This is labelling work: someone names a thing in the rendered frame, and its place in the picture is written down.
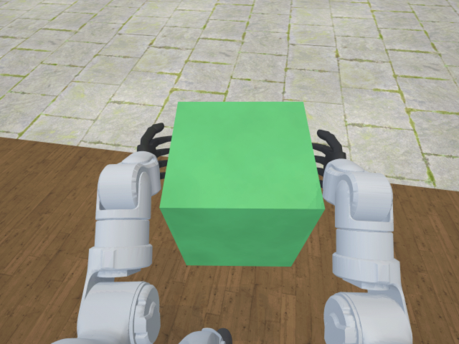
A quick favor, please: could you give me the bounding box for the left robot upper arm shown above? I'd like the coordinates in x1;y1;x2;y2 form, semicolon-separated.
51;282;161;344

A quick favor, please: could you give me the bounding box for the robot left foot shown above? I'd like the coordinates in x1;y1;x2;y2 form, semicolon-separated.
217;328;232;344

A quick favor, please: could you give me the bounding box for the carton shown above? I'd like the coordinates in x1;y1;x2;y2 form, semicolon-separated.
159;102;325;267

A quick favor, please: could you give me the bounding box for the robot right forearm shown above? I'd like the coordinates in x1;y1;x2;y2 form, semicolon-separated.
322;158;412;335

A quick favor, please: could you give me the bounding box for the robot left forearm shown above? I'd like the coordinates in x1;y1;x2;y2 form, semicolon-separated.
77;151;161;335

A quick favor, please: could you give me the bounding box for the left robot shin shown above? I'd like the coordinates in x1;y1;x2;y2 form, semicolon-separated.
202;328;223;341

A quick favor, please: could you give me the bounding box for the robot left hand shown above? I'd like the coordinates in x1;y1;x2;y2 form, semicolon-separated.
137;123;172;180

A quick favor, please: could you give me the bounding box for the right robot upper arm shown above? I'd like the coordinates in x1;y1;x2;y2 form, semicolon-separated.
324;292;412;344

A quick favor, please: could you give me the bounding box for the robot right hand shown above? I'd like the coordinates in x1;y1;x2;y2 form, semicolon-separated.
312;130;346;188

